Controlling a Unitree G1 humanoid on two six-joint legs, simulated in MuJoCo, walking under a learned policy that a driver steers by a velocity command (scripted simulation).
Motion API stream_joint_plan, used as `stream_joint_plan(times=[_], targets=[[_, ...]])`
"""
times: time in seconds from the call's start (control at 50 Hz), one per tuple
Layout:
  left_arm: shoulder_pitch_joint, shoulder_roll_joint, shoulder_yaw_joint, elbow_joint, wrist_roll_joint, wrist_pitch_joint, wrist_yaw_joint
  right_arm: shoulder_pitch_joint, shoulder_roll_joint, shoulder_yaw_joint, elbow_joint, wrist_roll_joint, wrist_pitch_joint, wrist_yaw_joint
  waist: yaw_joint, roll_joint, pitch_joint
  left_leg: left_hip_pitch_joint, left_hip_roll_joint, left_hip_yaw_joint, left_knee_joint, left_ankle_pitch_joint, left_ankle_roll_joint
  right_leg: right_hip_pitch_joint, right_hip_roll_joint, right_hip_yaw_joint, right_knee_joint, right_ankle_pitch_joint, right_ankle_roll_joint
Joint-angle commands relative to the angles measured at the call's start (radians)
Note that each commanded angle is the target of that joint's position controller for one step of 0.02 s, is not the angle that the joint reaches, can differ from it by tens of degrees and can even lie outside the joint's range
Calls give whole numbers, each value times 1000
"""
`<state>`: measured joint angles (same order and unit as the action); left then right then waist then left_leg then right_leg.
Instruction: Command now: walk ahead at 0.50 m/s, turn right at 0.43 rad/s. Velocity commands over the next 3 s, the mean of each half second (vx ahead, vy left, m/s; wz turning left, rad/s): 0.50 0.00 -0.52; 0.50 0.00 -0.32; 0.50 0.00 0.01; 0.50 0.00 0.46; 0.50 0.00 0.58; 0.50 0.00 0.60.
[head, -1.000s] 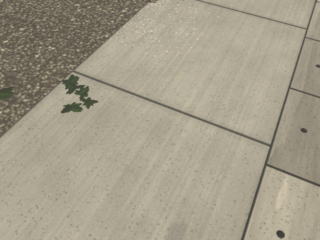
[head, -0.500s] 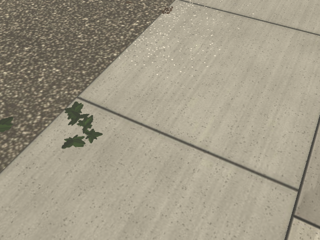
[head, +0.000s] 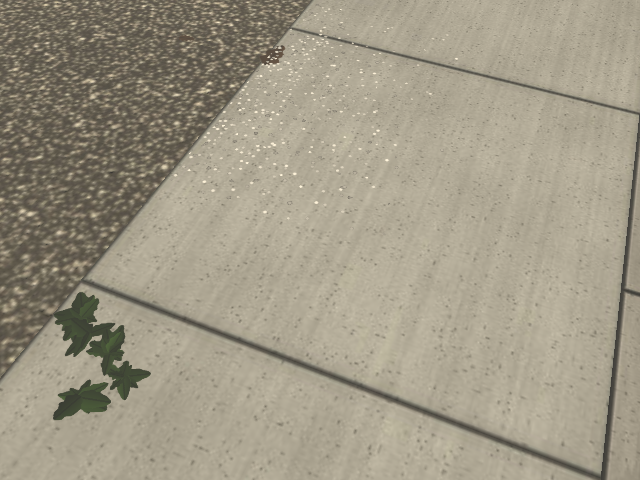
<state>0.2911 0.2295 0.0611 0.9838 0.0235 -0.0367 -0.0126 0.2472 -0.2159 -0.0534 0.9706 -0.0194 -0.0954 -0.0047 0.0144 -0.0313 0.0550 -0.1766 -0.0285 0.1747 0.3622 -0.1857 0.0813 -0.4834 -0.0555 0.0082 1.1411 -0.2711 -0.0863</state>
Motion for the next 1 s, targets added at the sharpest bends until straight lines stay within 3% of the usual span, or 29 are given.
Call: stream_joint_plan(times=[0.02, 0.12, 0.22, 0.28, 0.3, 0.32, 0.34, 0.36, 0.38, 0.4, 0.42, 0.44, 0.48, 0.5, 0.56, 0.6, 0.68, 0.78, 0.82, 0.84, 0.86, 0.88, 0.9, 0.92, 0.94, 0.96, 0.98, 1.0], targets=[[26, 2, 6, -50, 7, 21, -17, 68, -72, -11, -18, 7, -29, -6, 16, 97, 3, 37, 283, -165, -222, 209, 58, -128, -52, 11, 9, 93, 15], [-170, -3, -7, -132, 4, 20, -35, 120, -72, -6, -3, 1, -30, -10, -11, 97, 47, 62, 241, -23, -223, 329, 44, -171, -42, -50, -258, 264, 28], [-303, 8, -16, -196, 12, 17, -45, 201, -113, -14, 21, -1, -16, -25, -45, 99, 54, 216, 290, 45, -173, 498, 40, -128, -2, -139, -469, 233, -18], [-241, 38, -1, -190, 16, 18, -39, 190, -147, -24, 18, -6, 3, -35, -1, 132, 0, 297, 307, 91, 4, 880, 30, -16, 77, -184, -500, 87, -77], [-169, 54, 8, -172, 16, 17, -35, 182, -163, -29, 14, -8, 14, -36, 30, 138, -40, 305, 309, 97, 127, 961, 31, 59, 112, -191, -515, 35, -101], [-68, 78, 22, -144, 17, 10, -30, 177, -177, -34, 6, -7, 24, -33, 69, 133, -101, 275, 309, 98, 299, 925, 26, 180, 144, -183, -562, 14, -127], [80, 125, 46, -100, 27, 2, -17, 159, -180, -35, -13, -4, 30, -26, 142, 75, -178, 131, 288, 109, 559, 725, -4, 402, 121, -103, -651, 22, -166], [115, 239, 77, -103, 34, 2, -3, 182, -79, -16, -73, 11, 26, -12, 109, -119, -267, -249, 167, 104, 918, 13, -55, 691, -169, 327, -685, -45, -275], [108, 286, 85, -125, 6, 15, -4, 111, -116, -25, -137, 11, 14, 2, 94, -128, -324, -491, 0, -107, 1117, -371, -82, 778, -299, 766, -848, -7, -370], [75, 257, 77, -116, -5, 22, 4, 2, -127, -25, -161, 6, 4, 7, 92, -12, -185, -599, 75, -197, 1095, -260, -71, 698, -270, 600, -876, 29, -329], [28, 205, 65, -115, -13, 19, 9, 1, -117, -19, -163, 12, -9, 8, 54, 27, -88, -575, 113, -192, 1006, -167, -68, 562, -240, 481, -890, 122, -288], [-22, 164, 54, -123, -13, 11, 12, 22, -113, -20, -146, 5, -8, 5, 5, 74, -41, -510, 143, -195, 914, -131, -71, 459, -181, 387, -900, 237, -239], [-57, 126, 39, -131, -25, -9, 18, 61, -103, -19, -140, -29, 29, 7, -44, 51, -51, -397, 162, -201, 826, -117, -99, 356, -104, 275, -909, 389, -206], [-39, 130, 38, -129, -29, -21, 17, 58, -98, -19, -147, -33, 45, 11, -49, 44, -62, -387, 159, -193, 804, -116, -111, 346, -86, 259, -907, 449, -207], [27, 167, 45, -121, -27, -32, 14, -25, -88, -15, -186, -31, 68, 19, -30, 20, -49, -439, 154, -171, 703, -33, -138, 332, -51, 236, -923, 466, -187], [78, 166, 43, -117, -26, -30, 13, -108, -96, -14, -216, -28, 72, 20, 2, -1, -29, -505, 151, -167, 619, 38, -144, 368, -48, 247, -936, 454, -165], [163, 147, 32, -99, -23, -33, 16, -222, -93, -4, -254, -23, 67, 28, 51, -24, -20, -547, 131, -158, 453, 158, -126, 474, -49, 236, -930, 525, -120], [225, 148, 20, -77, -8, -36, 30, -349, -89, 12, -305, -12, 50, 39, 92, -35, 11, -523, 82, -125, 275, 180, -77, 582, -83, 236, -905, 618, -117], [206, 166, 20, -74, -3, -39, 36, -324, -105, 10, -310, -9, 41, 39, 62, -45, 17, -442, 60, -127, 212, 134, -41, 594, -107, 235, -878, 706, -105], [176, 176, 21, -78, -2, -42, 38, -261, -117, 5, -294, -8, 38, 34, 25, -50, 2, -343, 36, -122, 182, 96, -20, 579, -105, 218, -836, 822, -87], [161, 189, 22, -78, 0, -45, 38, -171, -138, -5, -266, -5, 34, 25, -13, -57, -40, -227, 0, -113, 171, 50, -2, 575, -99, 209, -751, 962, -73], [146, 196, 23, -75, 2, -46, 33, -29, -158, -16, -221, -3, 26, 12, -79, -35, -111, -70, -22, -104, 118, 60, 20, 562, -68, 181, -588, 1007, -60], [137, 181, 17, -86, -4, -51, 28, 129, -191, -28, -185, -17, 17, -2, -149, 2, -206, 173, 77, -198, 101, 55, 56, 421, -31, 157, -369, 814, -49], [247, 86, -2, -109, -42, -53, 19, 237, -307, -57, -180, -44, 16, -9, -121, 212, -363, 467, 367, -637, 83, -39, 181, 127, 118, 81, 16, 311, 0], [264, 129, 6, -96, -27, -51, 21, 197, -270, -54, -162, -18, 32, 7, -91, 245, -359, 449, 448, -929, -70, -47, 237, -40, 197, 94, 174, -228, -2], [187, 148, 11, -104, -3, -44, 21, 84, -203, -39, -181, 2, 37, 13, -48, 123, -172, 283, 411, -801, -91, -157, 221, -101, 121, 120, 208, -151, -7], [113, 138, 5, -119, 4, -45, 13, 15, -138, -23, -191, 4, 34, 18, -40, 44, -81, 153, 366, -665, -122, -143, 197, -101, 80, 111, 153, -84, -7], [82, 119, 3, -128, 3, -40, 6, -2, -113, -13, -182, -2, 28, 17, -22, 48, -30, 72, 314, -563, -153, -81, 167, -84, 48, 98, 95, -59, -7]])
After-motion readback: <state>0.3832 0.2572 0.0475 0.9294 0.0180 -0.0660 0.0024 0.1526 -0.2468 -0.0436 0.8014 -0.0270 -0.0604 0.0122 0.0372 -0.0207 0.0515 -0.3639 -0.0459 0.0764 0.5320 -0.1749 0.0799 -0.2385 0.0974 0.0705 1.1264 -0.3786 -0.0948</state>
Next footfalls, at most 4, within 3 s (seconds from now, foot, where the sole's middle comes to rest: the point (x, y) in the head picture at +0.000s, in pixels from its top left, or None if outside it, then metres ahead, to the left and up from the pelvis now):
0.34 right None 0.32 -0.12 -0.78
0.90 left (374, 389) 0.68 -0.10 -0.78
1.42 right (495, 331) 0.84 -0.40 -0.78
1.98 left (440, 230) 1.16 -0.30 -0.78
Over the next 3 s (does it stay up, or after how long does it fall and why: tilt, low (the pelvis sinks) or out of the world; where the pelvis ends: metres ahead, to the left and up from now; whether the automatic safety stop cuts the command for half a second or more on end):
stays up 1.53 -0.30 -0.01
